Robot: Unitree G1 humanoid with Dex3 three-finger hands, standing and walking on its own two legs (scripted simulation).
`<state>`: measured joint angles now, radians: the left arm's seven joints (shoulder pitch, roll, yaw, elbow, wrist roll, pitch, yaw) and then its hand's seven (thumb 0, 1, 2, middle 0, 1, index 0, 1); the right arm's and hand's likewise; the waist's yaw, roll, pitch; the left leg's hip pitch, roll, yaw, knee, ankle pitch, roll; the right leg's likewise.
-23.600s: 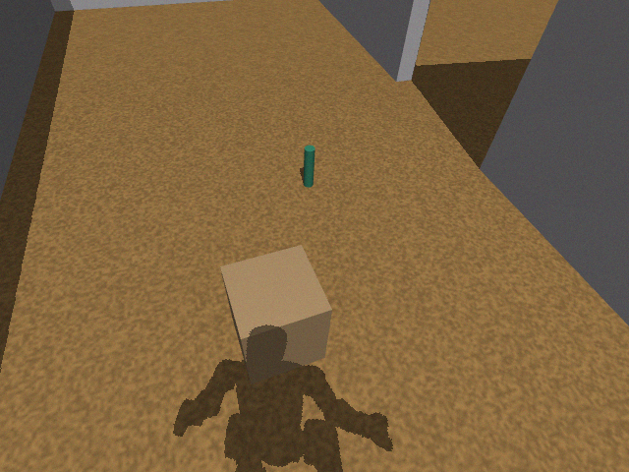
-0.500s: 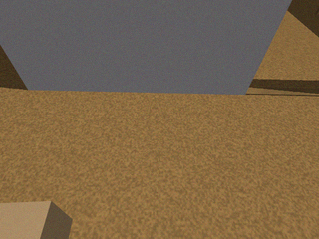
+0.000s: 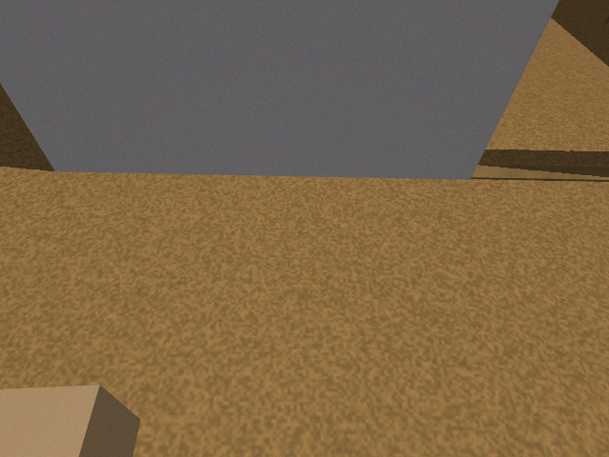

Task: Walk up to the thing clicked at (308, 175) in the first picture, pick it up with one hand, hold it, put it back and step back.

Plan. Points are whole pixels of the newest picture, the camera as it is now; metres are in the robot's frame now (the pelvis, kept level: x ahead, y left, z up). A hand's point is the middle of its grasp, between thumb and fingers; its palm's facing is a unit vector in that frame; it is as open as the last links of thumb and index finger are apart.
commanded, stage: stand
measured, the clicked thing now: out of the picture +0.49 +1.39 -0.68
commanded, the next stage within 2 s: walk up in 0.16 s
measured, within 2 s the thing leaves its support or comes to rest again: neither
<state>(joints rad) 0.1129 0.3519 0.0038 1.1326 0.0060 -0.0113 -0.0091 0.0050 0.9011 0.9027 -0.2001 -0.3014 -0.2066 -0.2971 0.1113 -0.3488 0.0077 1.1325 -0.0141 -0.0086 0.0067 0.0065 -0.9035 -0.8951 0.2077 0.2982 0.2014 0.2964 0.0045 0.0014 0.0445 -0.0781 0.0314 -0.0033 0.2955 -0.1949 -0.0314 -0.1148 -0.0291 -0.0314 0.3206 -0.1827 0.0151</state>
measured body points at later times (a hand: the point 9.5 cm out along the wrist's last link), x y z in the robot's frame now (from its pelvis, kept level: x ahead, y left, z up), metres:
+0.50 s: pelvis +0.07 +0.03 -0.02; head +0.08 +0.04 +0.43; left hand +0.08 +0.37 -0.14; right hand +0.15 -0.30 -0.12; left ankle +0.03 +0.14 -0.75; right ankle -0.01 -0.11 -0.71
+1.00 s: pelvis +0.26 +0.02 -0.02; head +0.27 +0.01 +0.43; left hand +0.35 +0.33 -0.12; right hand +0.33 -0.29 -0.13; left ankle +0.29 +0.16 -0.70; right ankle +0.31 -0.09 -0.75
